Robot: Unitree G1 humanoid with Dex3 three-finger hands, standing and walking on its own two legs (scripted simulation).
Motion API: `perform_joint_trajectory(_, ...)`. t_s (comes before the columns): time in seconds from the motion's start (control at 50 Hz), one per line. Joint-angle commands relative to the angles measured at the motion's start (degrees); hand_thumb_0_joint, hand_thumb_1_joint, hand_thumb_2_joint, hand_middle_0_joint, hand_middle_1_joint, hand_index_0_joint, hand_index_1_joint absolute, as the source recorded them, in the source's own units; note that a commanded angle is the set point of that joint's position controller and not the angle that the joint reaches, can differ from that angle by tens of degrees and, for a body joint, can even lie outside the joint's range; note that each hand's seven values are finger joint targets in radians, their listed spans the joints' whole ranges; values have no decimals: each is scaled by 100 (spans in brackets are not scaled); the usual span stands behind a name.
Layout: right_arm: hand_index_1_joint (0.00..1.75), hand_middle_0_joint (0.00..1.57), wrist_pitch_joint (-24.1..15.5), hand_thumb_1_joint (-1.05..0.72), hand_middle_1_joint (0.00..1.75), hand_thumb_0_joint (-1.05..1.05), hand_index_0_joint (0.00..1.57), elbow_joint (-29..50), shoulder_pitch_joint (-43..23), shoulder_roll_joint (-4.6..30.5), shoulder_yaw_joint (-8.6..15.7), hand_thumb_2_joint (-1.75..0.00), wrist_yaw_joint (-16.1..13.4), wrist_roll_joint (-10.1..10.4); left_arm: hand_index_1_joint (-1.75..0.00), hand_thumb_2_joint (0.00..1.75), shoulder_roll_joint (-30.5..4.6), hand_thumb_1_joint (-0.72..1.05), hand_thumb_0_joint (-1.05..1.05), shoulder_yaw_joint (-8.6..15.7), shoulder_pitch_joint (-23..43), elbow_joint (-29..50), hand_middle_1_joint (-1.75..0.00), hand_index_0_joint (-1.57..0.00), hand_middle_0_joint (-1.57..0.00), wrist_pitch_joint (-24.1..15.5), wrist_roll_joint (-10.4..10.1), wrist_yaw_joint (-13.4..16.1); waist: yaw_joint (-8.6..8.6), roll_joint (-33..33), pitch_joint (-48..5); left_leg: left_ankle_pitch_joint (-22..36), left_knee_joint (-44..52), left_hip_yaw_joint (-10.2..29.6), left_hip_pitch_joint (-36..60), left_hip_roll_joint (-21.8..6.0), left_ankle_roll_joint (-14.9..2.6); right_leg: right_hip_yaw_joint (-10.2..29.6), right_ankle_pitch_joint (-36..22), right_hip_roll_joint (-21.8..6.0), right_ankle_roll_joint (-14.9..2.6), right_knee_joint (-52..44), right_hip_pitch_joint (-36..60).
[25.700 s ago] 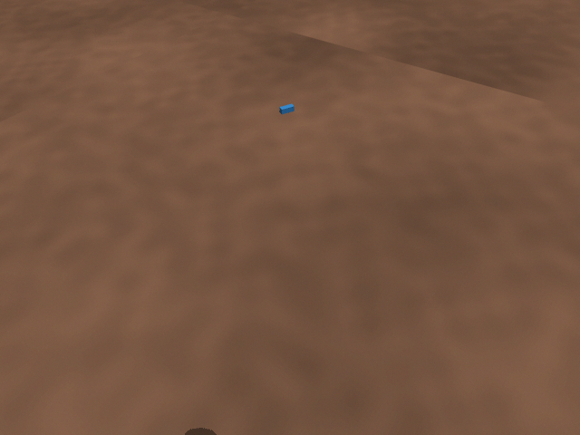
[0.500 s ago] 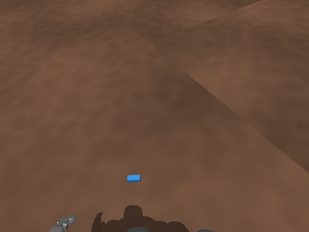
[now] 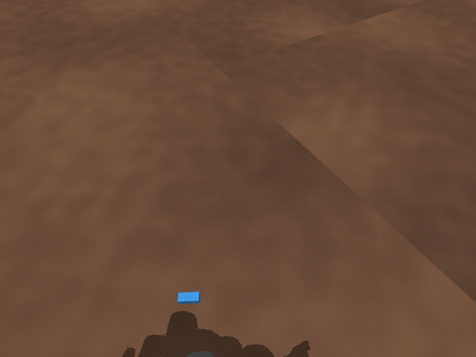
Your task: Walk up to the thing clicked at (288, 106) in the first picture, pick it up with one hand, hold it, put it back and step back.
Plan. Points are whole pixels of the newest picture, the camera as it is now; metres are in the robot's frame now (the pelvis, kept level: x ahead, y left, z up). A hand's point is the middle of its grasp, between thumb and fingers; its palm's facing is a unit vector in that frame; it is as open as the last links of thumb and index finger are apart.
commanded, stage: walk up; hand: left
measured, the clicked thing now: (189, 297) +0.43 +0.26 -0.74
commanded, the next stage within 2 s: stand in 1.18 s
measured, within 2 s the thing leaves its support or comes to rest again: neither
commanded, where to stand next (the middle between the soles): +0.06 +0.00 m, yaw +3 degrees
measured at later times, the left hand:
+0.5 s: hand out of the picture +0.13 +0.25 -0.13, palm faces +0.00 -0.94 -0.34, open 7.4 cm
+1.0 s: hand out of the picture +0.09 +0.26 -0.13, palm faces +0.03 -0.94 -0.33, open 7.4 cm
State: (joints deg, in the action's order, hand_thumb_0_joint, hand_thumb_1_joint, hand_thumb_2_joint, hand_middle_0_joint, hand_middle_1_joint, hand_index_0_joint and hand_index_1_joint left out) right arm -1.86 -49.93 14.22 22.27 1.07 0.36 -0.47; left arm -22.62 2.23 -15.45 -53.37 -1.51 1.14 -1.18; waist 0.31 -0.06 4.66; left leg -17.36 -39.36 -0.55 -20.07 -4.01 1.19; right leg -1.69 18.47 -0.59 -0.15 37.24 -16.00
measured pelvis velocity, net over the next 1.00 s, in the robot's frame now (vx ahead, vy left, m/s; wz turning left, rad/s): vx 0.03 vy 0.00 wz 0.02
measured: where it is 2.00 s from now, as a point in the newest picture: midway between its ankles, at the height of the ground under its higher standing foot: outside the picture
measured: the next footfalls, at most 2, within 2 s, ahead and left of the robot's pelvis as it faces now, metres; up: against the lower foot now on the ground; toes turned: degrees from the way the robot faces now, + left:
none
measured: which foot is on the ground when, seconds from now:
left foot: down 0.00-1.00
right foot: down 0.00-1.00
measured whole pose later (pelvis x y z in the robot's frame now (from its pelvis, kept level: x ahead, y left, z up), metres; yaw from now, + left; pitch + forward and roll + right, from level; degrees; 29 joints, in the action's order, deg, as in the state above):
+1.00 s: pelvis +0.03 +0.00 +0.03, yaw +1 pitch -2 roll +0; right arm -0.7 -65.9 5.8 20.0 -0.1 0.3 -0.5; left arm -20.1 1.1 -6.2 -66.2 -0.2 0.5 -1.0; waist 0.5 0.0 2.3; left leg -9.5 -20.2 0.4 -8.7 -1.7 1.4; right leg -2.7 12.2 -2.0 1.3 18.7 -4.4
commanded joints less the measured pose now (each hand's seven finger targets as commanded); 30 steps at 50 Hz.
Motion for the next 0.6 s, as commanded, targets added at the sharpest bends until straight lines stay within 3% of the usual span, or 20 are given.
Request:
perform_joint_trajectory(0.0, 30, 20, -90, -90, 30, 0, 20, 97, -37, 1032, 273, -90, -76, 84, -30, 90, -1416, 90, 0, 247, 566, 393, -30, -20, -20, -176, -51, 112, -234, -252, -362, 156, 584, 200, 673, 67, -251, 1402, -1207, -1247, -852, -1161, -317)
perform_joint_trajectory(0.02, 30, 20, -113, -90, 30, 0, 20, 5, -121, 1099, 274, -90, -65, 84, -30, 90, -1292, 90, 0, 205, 619, 335, -30, -20, -20, -157, -86, 118, -195, -279, -410, 737, 708, 300, 859, -37, -314, 1027, -1228, -983, -599, -1077, -374)
perform_joint_trajectory(0.06, 30, 20, -151, -90, 30, 0, 20, -89, -327, 1174, 253, -90, -41, 107, -30, 90, -1205, 90, 0, 180, 541, 177, -30, -20, -20, -146, -98, 121, -52, -419, -503, 1559, 763, 509, 947, -235, -450, 654, -1337, -644, -359, -1006, -120)
perform_joint_trajectory(0.14, 30, 20, -125, -90, 30, 0, 20, -350, -428, 1127, 183, -90, -67, 128, -30, 90, -1223, 90, 0, 173, 633, -46, -30, -20, -20, -130, -136, 158, -22, -351, -785, 2245, 763, 337, 1003, -194, -397, 615, -2414, -733, -359, -914, 529)
perform_joint_trajectory(0.18, 30, 20, -94, -90, 30, 0, 20, -459, -531, 1137, 177, -90, -80, 120, -30, 90, -1198, 90, 0, 160, 747, -90, -30, -20, -20, -104, -149, 171, -21, -307, -794, 2261, 865, 321, 1072, -201, -387, 599, -2411, -755, -348, -1010, 578)
perform_joint_trajectory(0.28, 30, 20, -47, -90, 30, 0, 20, -699, -864, 1133, 150, -90, -74, 86, -30, 90, -1128, 90, 0, 107, 1087, -278, -30, -20, -20, -43, -134, 170, 1, -139, -646, 1914, 1309, 426, 1169, -256, -352, 527, -1595, -703, -259, -1418, 534)
perform_joint_trajectory(0.58, 30, 20, -43, -90, 30, 0, 20, -1131, -1189, 1051, 80, -90, -63, 38, -30, 90, -1015, 90, 0, 88, 1455, -777, -30, -20, -20, -5, -95, 114, -8, 57, -590, 1596, 2086, 470, 1260, -295, -245, 390, -1256, -653, -111, -2071, 1012)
